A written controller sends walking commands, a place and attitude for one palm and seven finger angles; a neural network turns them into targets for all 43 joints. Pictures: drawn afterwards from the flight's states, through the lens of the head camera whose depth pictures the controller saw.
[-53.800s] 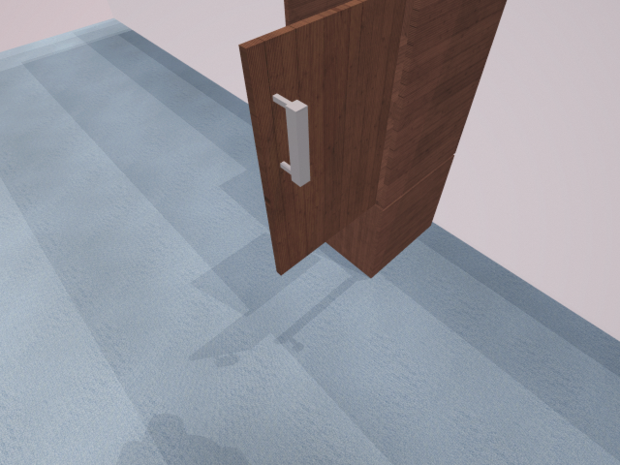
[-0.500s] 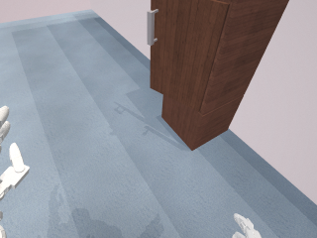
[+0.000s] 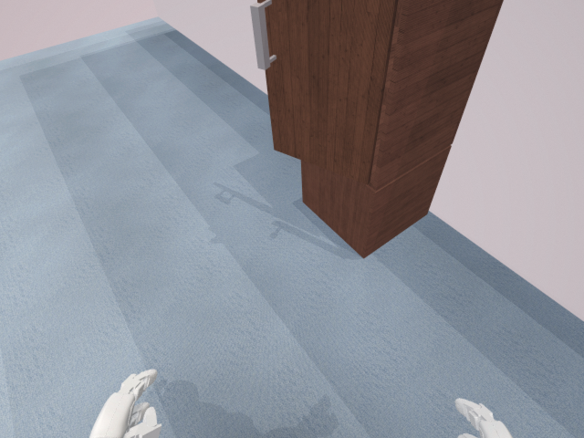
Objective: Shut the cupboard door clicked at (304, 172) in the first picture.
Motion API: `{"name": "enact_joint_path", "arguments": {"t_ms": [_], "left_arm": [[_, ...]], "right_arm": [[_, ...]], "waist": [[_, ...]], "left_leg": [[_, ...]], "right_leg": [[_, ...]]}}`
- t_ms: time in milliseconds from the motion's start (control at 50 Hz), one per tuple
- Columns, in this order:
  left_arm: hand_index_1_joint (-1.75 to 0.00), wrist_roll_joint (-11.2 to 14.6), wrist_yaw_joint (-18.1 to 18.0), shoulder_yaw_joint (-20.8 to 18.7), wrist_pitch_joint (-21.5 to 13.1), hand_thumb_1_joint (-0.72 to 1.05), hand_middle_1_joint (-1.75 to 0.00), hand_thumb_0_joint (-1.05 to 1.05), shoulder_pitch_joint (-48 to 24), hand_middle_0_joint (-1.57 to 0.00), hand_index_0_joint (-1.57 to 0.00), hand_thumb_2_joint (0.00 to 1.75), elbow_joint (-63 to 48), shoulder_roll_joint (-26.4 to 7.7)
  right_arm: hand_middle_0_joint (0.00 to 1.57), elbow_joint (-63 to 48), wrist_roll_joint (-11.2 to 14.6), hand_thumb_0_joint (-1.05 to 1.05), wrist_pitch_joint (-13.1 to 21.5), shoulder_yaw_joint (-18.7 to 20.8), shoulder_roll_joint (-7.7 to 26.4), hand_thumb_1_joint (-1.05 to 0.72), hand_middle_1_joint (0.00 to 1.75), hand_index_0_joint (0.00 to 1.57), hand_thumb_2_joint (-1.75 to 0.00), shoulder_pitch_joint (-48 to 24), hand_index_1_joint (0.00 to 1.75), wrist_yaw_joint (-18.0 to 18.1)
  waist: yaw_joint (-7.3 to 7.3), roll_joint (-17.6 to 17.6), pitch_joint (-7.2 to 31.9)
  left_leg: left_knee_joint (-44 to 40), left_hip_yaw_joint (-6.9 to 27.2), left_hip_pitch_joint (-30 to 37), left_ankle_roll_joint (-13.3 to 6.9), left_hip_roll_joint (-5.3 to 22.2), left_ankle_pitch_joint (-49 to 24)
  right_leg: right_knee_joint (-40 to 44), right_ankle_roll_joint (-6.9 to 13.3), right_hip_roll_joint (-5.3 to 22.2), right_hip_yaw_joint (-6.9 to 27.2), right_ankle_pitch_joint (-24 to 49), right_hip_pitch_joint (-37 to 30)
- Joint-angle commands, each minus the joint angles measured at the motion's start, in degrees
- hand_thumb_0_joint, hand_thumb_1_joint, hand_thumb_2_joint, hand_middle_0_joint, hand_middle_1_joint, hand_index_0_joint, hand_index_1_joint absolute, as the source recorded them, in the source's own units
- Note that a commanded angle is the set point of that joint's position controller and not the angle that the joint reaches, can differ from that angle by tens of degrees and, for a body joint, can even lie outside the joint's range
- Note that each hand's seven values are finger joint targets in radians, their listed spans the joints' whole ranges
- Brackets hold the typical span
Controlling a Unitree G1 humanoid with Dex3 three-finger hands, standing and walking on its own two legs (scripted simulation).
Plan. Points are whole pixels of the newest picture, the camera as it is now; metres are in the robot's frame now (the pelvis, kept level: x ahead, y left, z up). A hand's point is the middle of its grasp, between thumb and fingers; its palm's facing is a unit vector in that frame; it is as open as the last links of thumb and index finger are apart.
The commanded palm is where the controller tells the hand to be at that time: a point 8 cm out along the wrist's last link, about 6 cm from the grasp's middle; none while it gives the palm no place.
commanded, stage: let the arm hang, fingers relaxed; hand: left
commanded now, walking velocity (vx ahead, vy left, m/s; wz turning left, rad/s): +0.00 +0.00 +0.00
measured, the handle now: (265, 34) +1.07 +0.11 +0.09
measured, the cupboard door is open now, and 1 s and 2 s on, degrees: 21 21 21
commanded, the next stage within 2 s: look to check the result in 0.90 s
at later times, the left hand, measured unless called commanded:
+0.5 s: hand out of the picture -0.02 +0.19 -0.16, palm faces +0.02 -0.96 -0.26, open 7.4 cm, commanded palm none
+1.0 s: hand out of the picture +0.02 +0.16 -0.16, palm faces +0.01 -0.98 -0.19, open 7.4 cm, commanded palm none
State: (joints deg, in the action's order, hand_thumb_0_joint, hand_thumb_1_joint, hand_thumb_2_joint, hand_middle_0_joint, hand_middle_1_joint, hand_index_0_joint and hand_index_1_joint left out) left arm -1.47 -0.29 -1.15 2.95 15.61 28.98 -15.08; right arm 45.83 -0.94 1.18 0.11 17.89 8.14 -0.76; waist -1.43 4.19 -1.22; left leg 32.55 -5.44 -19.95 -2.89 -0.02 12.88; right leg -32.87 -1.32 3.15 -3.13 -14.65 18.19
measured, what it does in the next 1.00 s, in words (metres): stands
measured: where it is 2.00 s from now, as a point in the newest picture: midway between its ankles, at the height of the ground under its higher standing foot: outside the picture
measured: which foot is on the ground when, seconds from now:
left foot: down 0.00-1.00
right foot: down 0.00-1.00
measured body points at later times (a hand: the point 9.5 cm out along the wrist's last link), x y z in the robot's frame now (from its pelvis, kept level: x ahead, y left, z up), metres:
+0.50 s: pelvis +0.01 -0.01 +0.01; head +0.01 -0.02 +0.46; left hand -0.02 +0.24 -0.14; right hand +0.00 -0.24 -0.15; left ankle +0.05 +0.09 -0.73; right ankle +0.03 -0.14 -0.73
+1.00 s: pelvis +0.02 -0.01 +0.01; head +0.03 -0.01 +0.46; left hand +0.02 +0.22 -0.15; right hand +0.01 -0.24 -0.15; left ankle +0.05 +0.09 -0.73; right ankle +0.03 -0.14 -0.73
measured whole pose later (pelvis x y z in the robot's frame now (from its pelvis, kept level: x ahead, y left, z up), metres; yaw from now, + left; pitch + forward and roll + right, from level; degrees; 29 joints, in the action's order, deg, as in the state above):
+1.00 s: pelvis +0.02 -0.01 +0.01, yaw +0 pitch -1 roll +0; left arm -1.1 -1.4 -0.7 0.2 15.9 64.6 -9.0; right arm 64.0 -1.0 -0.5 0.6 9.3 16.7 1.4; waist -0.5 0.2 -1.7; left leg 22.7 -5.3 -11.6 -1.7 0.4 9.9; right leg -23.1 -0.5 2.0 -3.3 -11.6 10.0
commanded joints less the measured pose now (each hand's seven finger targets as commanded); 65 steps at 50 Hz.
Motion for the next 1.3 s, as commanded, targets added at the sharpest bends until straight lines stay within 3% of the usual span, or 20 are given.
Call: {"name": "enact_joint_path", "arguments": {"t_ms": [0, 80, 120, 160, 280, 380, 500, 820, 1020, 1280], "left_arm": [[-0.30, 0.16, -0.65, -1.13, -2.43, 0.90, -0.30, 0.00, 0.10, -0.20, -0.20, 0.90, 4.83, -6.72], [-0.30, 0.25, -0.96, -0.47, -2.39, 0.90, -0.30, 0.00, 1.29, -0.20, -0.20, 0.90, 14.18, -5.90], [-0.30, 0.20, -1.11, -1.36, -2.47, 0.90, -0.30, 0.00, 2.70, -0.20, -0.20, 0.90, 17.99, -3.76], [-0.30, 0.40, -1.03, -1.08, -2.51, 0.90, -0.30, 0.00, 3.29, -0.20, -0.20, 0.90, 21.22, -4.13], [-0.30, 0.47, -0.96, -1.02, -3.15, 0.90, -0.30, 0.00, 3.47, -0.20, -0.20, 0.90, 27.33, -4.02], [-0.30, 0.45, -1.09, -0.85, -3.24, 0.90, -0.30, 0.00, 3.73, -0.20, -0.20, 0.90, 30.68, -3.24], [-0.30, 0.41, -1.26, -0.78, -3.12, 0.90, -0.30, 0.00, 4.36, -0.20, -0.20, 0.90, 32.66, -2.35], [-0.30, 0.51, -1.40, -0.69, -3.30, 0.90, -0.30, 0.00, 3.90, -0.20, -0.20, 0.90, 33.92, -0.72], [-0.30, 0.56, -1.39, -0.90, -3.77, 0.90, -0.30, 0.00, 3.18, -0.20, -0.20, 0.90, 34.32, -1.39], [-0.30, 0.51, -1.27, -0.89, -3.93, 0.90, -0.30, 0.00, 2.18, -0.20, -0.20, 0.90, 34.64, -3.50]], "right_arm": [[0.20, -1.47, -0.35, 0.00, -0.74, 0.94, 3.64, -0.90, 0.30, 0.20, -0.90, 3.73, 0.30, 0.41], [0.20, 2.28, -0.42, 0.00, -1.40, 0.64, 2.83, -0.90, 0.30, 0.20, -0.90, 3.89, 0.30, 0.75], [0.20, 4.26, -0.62, 0.00, -1.53, 1.02, 1.31, -0.90, 0.30, 0.20, -0.90, 4.50, 0.30, 1.19], [0.20, 5.98, -0.48, 0.00, -1.82, 1.15, 1.00, -0.90, 0.30, 0.20, -0.90, 5.31, 0.30, 1.38], [0.20, 9.86, 0.02, 0.00, -1.69, 1.86, 0.74, -0.90, 0.30, 0.20, -0.90, 9.75, 0.30, 2.00], [0.20, 12.65, 0.11, 0.00, -1.57, 1.87, 0.09, -0.90, 0.30, 0.20, -0.90, 11.69, 0.30, 2.22], [0.20, 14.74, -0.01, 0.00, -1.45, 1.72, -1.18, -0.90, 0.30, 0.20, -0.90, 12.13, 0.30, 2.27], [0.20, 16.32, 0.03, 0.00, -0.82, 1.30, -2.53, -0.90, 0.30, 0.20, -0.90, 11.29, 0.30, 2.62], [0.20, 16.46, 0.18, 0.00, -0.54, 1.59, -1.44, -0.90, 0.30, 0.20, -0.90, 10.65, 0.30, 2.76], [0.20, 16.54, 0.37, 0.00, -0.62, 1.73, 0.71, -0.90, 0.30, 0.20, -0.90, 8.05, 0.30, 2.67]], "waist": [[-0.01, -13.23, 6.07], [0.95, -0.16, 3.91], [1.39, 4.15, 3.02], [1.56, 6.04, 1.59], [1.07, -2.19, -0.44], [0.85, -6.64, -2.18], [0.95, -6.74, -3.20], [1.32, -2.21, -3.09], [1.17, -4.50, -1.07], [1.26, -4.80, -2.03]], "left_leg": [[-3.64, 7.03, 6.79, 1.28, 3.76, -5.05], [-9.22, 8.71, 4.75, 1.16, 5.19, -0.85], [-11.47, 8.71, 2.20, 1.20, 5.21, 4.44], [-13.08, 8.94, 0.76, 1.29, 5.19, 8.49], [-12.86, 8.36, 3.72, 1.12, 5.60, 6.09], [-13.18, 7.66, 5.71, 0.91, 5.73, 5.14], [-14.23, 7.09, 5.90, 0.79, 5.84, 5.17], [-16.56, 7.43, 5.90, 1.23, 6.07, 2.67], [-15.01, 6.90, 8.95, 1.09, 6.27, -3.29], [-15.40, 6.67, 10.62, 1.08, 6.62, -4.11]], "right_leg": [[8.86, 5.20, 5.71, 6.83, -0.37, -0.05], [9.05, 3.36, 2.84, 5.54, -2.85, -2.67], [9.86, 3.50, 2.43, 4.72, -2.88, -5.20], [10.82, 3.74, 2.17, 4.65, -3.25, -6.15], [14.16, 4.10, 2.66, 4.95, -3.35, -4.65], [15.41, 3.88, 2.75, 5.16, -5.50, -2.37], [15.44, 3.54, 2.70, 5.33, -5.36, -2.02], [14.50, 3.11, 2.31, 4.51, 1.48, -5.89], [14.79, 3.19, 2.75, 4.43, 4.19, -6.96], [16.05, 3.25, 2.94, 4.78, 4.60, -6.84]]}}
